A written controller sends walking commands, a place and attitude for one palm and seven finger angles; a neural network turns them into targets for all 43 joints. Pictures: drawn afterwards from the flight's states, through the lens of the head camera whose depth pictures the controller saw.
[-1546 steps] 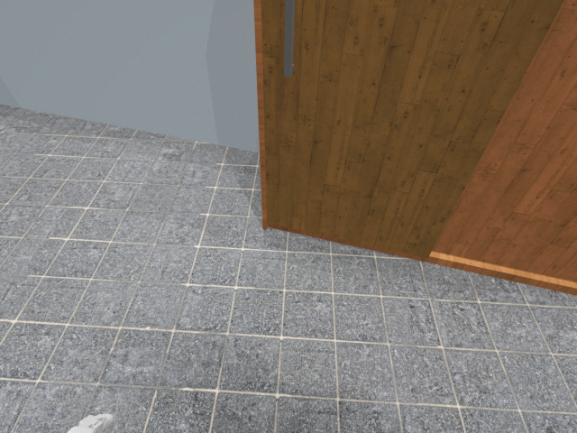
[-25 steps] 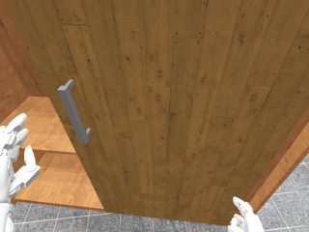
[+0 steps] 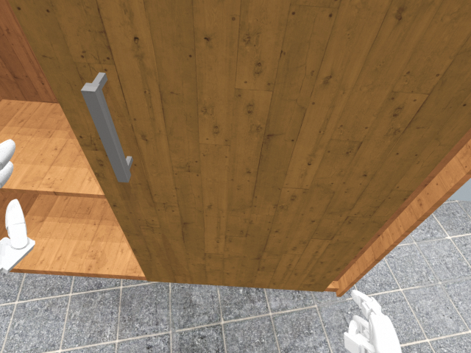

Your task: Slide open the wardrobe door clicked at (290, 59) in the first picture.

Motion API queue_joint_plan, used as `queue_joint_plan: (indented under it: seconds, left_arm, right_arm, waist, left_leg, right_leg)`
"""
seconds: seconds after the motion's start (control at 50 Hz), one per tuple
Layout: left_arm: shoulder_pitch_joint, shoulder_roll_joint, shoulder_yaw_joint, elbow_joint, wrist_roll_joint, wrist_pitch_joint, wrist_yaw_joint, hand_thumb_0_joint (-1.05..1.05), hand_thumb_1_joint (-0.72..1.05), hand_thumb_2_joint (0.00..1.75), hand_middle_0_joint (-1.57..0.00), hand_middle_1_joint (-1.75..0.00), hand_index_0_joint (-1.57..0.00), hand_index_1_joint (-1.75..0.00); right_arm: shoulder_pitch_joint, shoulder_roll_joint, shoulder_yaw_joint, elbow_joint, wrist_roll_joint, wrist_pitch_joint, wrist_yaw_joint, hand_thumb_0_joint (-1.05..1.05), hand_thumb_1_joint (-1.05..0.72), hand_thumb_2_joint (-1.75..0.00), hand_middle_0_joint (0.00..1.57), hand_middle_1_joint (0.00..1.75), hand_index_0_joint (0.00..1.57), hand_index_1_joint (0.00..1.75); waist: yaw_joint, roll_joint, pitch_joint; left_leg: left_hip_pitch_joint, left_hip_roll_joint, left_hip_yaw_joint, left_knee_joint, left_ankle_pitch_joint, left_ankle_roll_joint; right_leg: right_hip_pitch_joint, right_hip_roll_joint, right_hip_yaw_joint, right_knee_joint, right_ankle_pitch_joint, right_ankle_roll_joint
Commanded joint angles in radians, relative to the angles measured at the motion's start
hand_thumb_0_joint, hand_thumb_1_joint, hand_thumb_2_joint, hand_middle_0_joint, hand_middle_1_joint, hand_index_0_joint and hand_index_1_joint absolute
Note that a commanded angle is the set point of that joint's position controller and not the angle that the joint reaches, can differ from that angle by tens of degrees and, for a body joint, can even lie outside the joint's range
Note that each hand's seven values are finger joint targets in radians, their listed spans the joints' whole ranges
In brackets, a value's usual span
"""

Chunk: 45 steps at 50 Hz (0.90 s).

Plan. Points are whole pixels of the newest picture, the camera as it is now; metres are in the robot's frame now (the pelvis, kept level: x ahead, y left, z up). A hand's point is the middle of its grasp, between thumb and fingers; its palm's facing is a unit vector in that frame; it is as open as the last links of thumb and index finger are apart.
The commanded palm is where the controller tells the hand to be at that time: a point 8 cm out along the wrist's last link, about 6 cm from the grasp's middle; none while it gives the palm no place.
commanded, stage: step back with the hand held close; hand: left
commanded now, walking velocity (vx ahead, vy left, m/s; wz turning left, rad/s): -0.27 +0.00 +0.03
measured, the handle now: (113, 132) +0.44 +0.26 +0.12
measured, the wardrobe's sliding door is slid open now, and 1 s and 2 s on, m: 0.63 0.63 0.63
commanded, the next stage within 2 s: stop stepping back and stand still in 0.58 s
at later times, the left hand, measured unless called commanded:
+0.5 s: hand out of the picture +0.12 +0.28 +0.18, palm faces +0.50 -0.79 -0.36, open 7.4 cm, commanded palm +0.05 +0.31 +0.18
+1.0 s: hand out of the picture +0.05 +0.27 +0.17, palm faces +0.47 -0.80 -0.37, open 7.4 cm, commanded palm -0.01 +0.30 +0.18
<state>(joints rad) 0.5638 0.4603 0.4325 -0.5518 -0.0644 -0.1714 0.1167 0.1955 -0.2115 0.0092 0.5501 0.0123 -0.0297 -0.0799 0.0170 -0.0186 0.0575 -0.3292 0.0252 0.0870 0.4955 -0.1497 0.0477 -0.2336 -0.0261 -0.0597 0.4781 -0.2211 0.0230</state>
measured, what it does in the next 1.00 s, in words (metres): walks backwards: right foot, then left foot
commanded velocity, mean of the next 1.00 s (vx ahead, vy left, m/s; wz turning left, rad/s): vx -0.15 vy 0.02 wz -0.02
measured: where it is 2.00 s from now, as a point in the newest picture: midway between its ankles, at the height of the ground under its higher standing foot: outside the picture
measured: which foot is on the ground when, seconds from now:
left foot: down 0.00-0.78, up 0.80-0.94, down 0.96-1.00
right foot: down 0.00-0.44, up 0.46-0.74, down 0.76-1.00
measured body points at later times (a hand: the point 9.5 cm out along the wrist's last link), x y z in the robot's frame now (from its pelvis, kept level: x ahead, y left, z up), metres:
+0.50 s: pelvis -0.08 +0.01 -0.01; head -0.07 +0.05 +0.43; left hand +0.09 +0.32 +0.20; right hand +0.11 -0.23 -0.07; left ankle +0.01 +0.09 -0.74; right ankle -0.01 -0.13 -0.72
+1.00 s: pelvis -0.15 +0.00 +0.00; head -0.18 +0.02 +0.45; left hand +0.02 +0.31 +0.19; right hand -0.02 -0.27 -0.08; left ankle -0.14 +0.10 -0.74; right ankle -0.21 -0.12 -0.74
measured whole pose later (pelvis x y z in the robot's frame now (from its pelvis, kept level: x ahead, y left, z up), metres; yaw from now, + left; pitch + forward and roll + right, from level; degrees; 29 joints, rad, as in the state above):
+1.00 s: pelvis -0.15 +0.00 +0.00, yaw +0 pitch +1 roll -1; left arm 0.51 0.39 0.41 -0.43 -0.05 -0.19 0.16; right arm 0.29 -0.24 -0.02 0.69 0.01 -0.12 -0.09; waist -0.01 -0.03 -0.10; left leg -0.29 -0.02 0.00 0.53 -0.29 0.03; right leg -0.16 -0.01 -0.03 0.51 -0.36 0.01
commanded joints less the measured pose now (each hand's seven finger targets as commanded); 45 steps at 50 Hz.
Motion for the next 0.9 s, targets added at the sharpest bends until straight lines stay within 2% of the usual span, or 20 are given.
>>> queue_joint_plan:
  seconds: [0.0,0.14,0.2,0.26,0.32,0.36,0.38,0.4,0.42,0.44,0.48,0.56,0.66,0.7,0.72,0.74,0.76,0.78,0.84,0.88]
  left_arm:
    - [-0.043,0.126,0.142,-0.199,0.012,-0.090,0.025,0.00,0.90,0.90,-0.20,-0.30,-0.20,-0.30]
    - [-0.086,0.089,0.112,-0.172,0.034,-0.103,0.020,0.00,0.90,0.90,-0.20,-0.30,-0.20,-0.30]
    - [-0.128,0.104,0.116,-0.185,0.041,-0.110,0.023,0.00,0.90,0.90,-0.20,-0.30,-0.20,-0.30]
    - [-0.156,0.148,0.121,-0.224,0.029,-0.113,0.033,0.00,0.90,0.90,-0.20,-0.30,-0.20,-0.30]
    - [-0.212,0.135,0.084,-0.214,0.028,-0.108,0.055,0.00,0.90,0.90,-0.20,-0.30,-0.20,-0.30]
    - [-0.232,0.148,0.093,-0.213,0.024,-0.099,0.062,0.00,0.90,0.90,-0.20,-0.30,-0.20,-0.30]
    - [-0.208,0.145,0.098,-0.184,0.021,-0.095,0.062,0.00,0.90,0.90,-0.20,-0.30,-0.20,-0.30]
    - [-0.201,0.131,0.096,-0.191,0.021,-0.102,0.059,0.00,0.90,0.90,-0.20,-0.30,-0.20,-0.30]
    - [-0.196,0.129,0.115,-0.205,0.030,-0.113,0.058,0.00,0.90,0.90,-0.20,-0.30,-0.20,-0.30]
    - [-0.197,0.141,0.136,-0.189,0.033,-0.116,0.058,0.00,0.90,0.90,-0.20,-0.30,-0.20,-0.30]
    - [-0.118,0.137,0.155,-0.144,0.021,-0.132,0.046,0.00,0.90,0.90,-0.20,-0.30,-0.20,-0.30]
    - [-0.047,0.115,0.129,-0.271,0.010,-0.134,0.041,0.00,0.90,0.90,-0.20,-0.30,-0.20,-0.30]
    - [-0.037,0.133,0.114,-0.292,-0.001,-0.120,0.043,0.00,0.90,0.90,-0.20,-0.30,-0.20,-0.30]
    - [-0.017,0.156,0.132,-0.228,-0.007,-0.115,0.040,0.00,0.90,0.90,-0.20,-0.30,-0.20,-0.30]
    - [-0.010,0.173,0.145,-0.211,-0.006,-0.112,0.038,0.00,0.90,0.90,-0.20,-0.30,-0.20,-0.30]
    - [-0.007,0.196,0.161,-0.190,-0.008,-0.111,0.038,0.00,0.90,0.90,-0.20,-0.30,-0.20,-0.30]
    - [-0.001,0.235,0.201,-0.170,-0.016,-0.107,0.047,0.00,0.90,0.90,-0.20,-0.30,-0.20,-0.30]
    - [-0.049,0.196,0.152,-0.153,-0.025,-0.093,0.044,0.00,0.90,0.90,-0.20,-0.30,-0.20,-0.30]
    - [-0.034,0.150,0.138,-0.097,-0.003,-0.065,0.046,0.00,0.90,0.90,-0.20,-0.30,-0.20,-0.30]
    - [-0.104,0.127,0.110,-0.056,0.005,-0.065,0.054,0.00,0.90,0.90,-0.20,-0.30,-0.20,-0.30]
  right_arm:
    - [-0.104,-0.146,-0.050,-0.167,-0.004,-0.093,-0.014,0.00,-0.90,-0.90,0.20,0.30,0.20,0.30]
    - [-0.084,-0.155,-0.054,-0.144,-0.003,-0.133,-0.008,0.00,-0.90,-0.90,0.20,0.30,0.20,0.30]
    - [-0.078,-0.143,-0.056,-0.139,-0.008,-0.144,-0.011,0.00,-0.90,-0.90,0.20,0.30,0.20,0.30]
    - [-0.058,-0.127,-0.058,-0.113,-0.018,-0.138,-0.007,0.00,-0.90,-0.90,0.20,0.30,0.20,0.30]
    - [-0.054,-0.095,-0.040,-0.066,-0.027,-0.127,0.004,0.00,-0.90,-0.90,0.20,0.30,0.20,0.30]
    - [-0.061,-0.106,-0.039,-0.066,-0.024,-0.121,0.002,0.00,-0.90,-0.90,0.20,0.30,0.20,0.30]
    - [-0.069,-0.107,-0.033,-0.071,-0.022,-0.120,-0.005,0.00,-0.90,-0.90,0.20,0.30,0.20,0.30]
    - [-0.087,-0.129,-0.035,-0.089,-0.019,-0.123,-0.012,0.00,-0.90,-0.90,0.20,0.30,0.20,0.30]
    - [-0.099,-0.154,-0.043,-0.103,-0.019,-0.131,-0.017,0.00,-0.90,-0.90,0.20,0.30,0.20,0.30]
    - [-0.081,-0.121,-0.045,-0.099,-0.027,-0.139,-0.016,0.00,-0.90,-0.90,0.20,0.30,0.20,0.30]
    - [-0.068,-0.120,-0.069,-0.088,-0.030,-0.152,-0.001,0.00,-0.90,-0.90,0.20,0.30,0.20,0.30]
    - [-0.062,-0.127,-0.081,-0.097,-0.020,-0.167,0.025,0.00,-0.90,-0.90,0.20,0.30,0.20,0.30]
    - [-0.062,-0.127,-0.065,-0.060,-0.033,-0.179,0.022,0.00,-0.90,-0.90,0.20,0.30,0.20,0.30]
    - [-0.049,-0.122,-0.065,-0.056,-0.030,-0.164,0.017,0.00,-0.90,-0.90,0.20,0.30,0.20,0.30]
    - [-0.049,-0.118,-0.068,-0.064,-0.028,-0.149,0.015,0.00,-0.90,-0.90,0.20,0.30,0.20,0.30]
    - [-0.055,-0.112,-0.067,-0.071,-0.024,-0.131,0.013,0.00,-0.90,-0.90,0.20,0.30,0.20,0.30]
    - [-0.064,-0.110,-0.063,-0.057,-0.030,-0.124,0.011,0.00,-0.90,-0.90,0.20,0.30,0.20,0.30]
    - [-0.077,-0.108,-0.064,-0.057,-0.013,-0.125,0.004,0.00,-0.90,-0.90,0.20,0.30,0.20,0.30]
    - [-0.082,-0.096,-0.041,-0.063,-0.002,-0.117,-0.001,0.00,-0.90,-0.90,0.20,0.30,0.20,0.30]
    - [-0.074,-0.103,-0.038,-0.045,-0.005,-0.131,-0.013,0.00,-0.90,-0.90,0.20,0.30,0.20,0.30]
  waist:
    - [0.019,0.227,-0.162]
    - [0.005,0.169,-0.105]
    - [0.004,0.105,-0.109]
    - [-0.008,-0.049,-0.087]
    - [-0.018,-0.149,-0.111]
    - [-0.026,-0.080,-0.104]
    - [-0.025,-0.003,-0.062]
    - [-0.017,0.150,-0.030]
    - [-0.011,0.339,-0.047]
    - [-0.002,0.325,-0.070]
    - [-0.009,0.278,-0.140]
    - [0.005,0.195,-0.220]
    - [0.000,0.290,-0.253]
    - [0.000,0.223,-0.257]
    - [-0.004,0.140,-0.233]
    - [-0.008,-0.005,-0.201]
    - [-0.001,-0.117,-0.200]
    - [-0.004,-0.162,-0.172]
    - [-0.018,-0.099,-0.101]
    - [-0.029,-0.035,-0.074]
  left_leg:
    - [-0.186,0.165,-0.229,-0.260,-0.323,0.052]
    - [-0.298,0.181,-0.260,-0.258,-0.546,0.057]
    - [-0.261,0.128,-0.214,-0.167,-0.524,0.041]
    - [-0.015,0.015,-0.121,0.120,-0.354,-0.025]
    - [0.097,-0.024,-0.086,0.372,-0.217,-0.049]
    - [0.106,-0.014,-0.108,0.219,-0.195,-0.045]
    - [0.071,0.013,-0.147,0.040,-0.216,-0.030]
    - [-0.020,0.073,-0.244,-0.134,-0.231,-0.001]
    - [-0.188,0.210,-0.408,-0.271,-0.254,0.059]
    - [-0.183,0.264,-0.432,-0.281,-0.100,0.096]
    - [-0.201,0.316,-0.481,-0.344,-0.308,0.129]
    - [0.076,0.251,-0.334,-0.224,-0.008,0.109]
    - [0.148,0.207,-0.291,-0.273,-0.001,0.042]
    - [0.148,0.144,-0.214,-0.225,-0.106,-0.018]
    - [0.136,0.079,-0.142,-0.143,-0.173,-0.046]
    - [0.162,0.004,-0.064,0.068,-0.180,-0.072]
    - [0.162,-0.029,-0.059,0.267,-0.156,-0.079]
    - [0.100,-0.036,-0.105,0.417,-0.196,-0.085]
    - [-0.105,0.013,-0.122,0.321,-0.176,-0.051]
    - [0.001,0.001,-0.079,0.038,-0.107,-0.034]
  right_leg:
    - [0.216,0.042,0.042,0.129,0.059,-0.004]
    - [0.182,0.054,0.066,0.141,-0.040,-0.004]
    - [0.112,0.030,0.127,0.045,-0.114,-0.021]
    - [-0.224,-0.118,0.322,-0.201,-0.345,-0.111]
    - [-0.328,-0.262,0.370,-0.255,-0.232,-0.171]
    - [-0.292,-0.222,0.300,-0.179,-0.129,-0.141]
    - [-0.278,-0.151,0.239,-0.107,-0.143,-0.096]
    - [-0.229,-0.033,0.163,0.023,-0.144,-0.048]
    - [-0.078,0.064,0.083,0.264,-0.076,-0.010]
    - [-0.073,0.092,0.081,0.416,-0.155,-0.010]
    - [-0.046,0.099,0.130,0.610,-0.252,-0.012]
    - [-0.108,0.085,0.070,0.351,-0.258,-0.009]
    - [0.007,0.102,0.023,-0.003,-0.200,-0.023]
    - [0.088,0.077,0.016,-0.205,-0.100,-0.040]
    - [0.062,0.026,0.049,-0.261,-0.087,-0.065]
    - [-0.072,-0.092,0.162,-0.313,-0.132,-0.115]
    - [-0.180,-0.232,0.260,-0.341,-0.118,-0.162]
    - [-0.238,-0.288,0.289,-0.323,-0.217,-0.205]
    - [-0.046,-0.240,0.234,-0.193,0.049,-0.176]
    - [-0.026,-0.188,0.183,-0.141,0.061,-0.124]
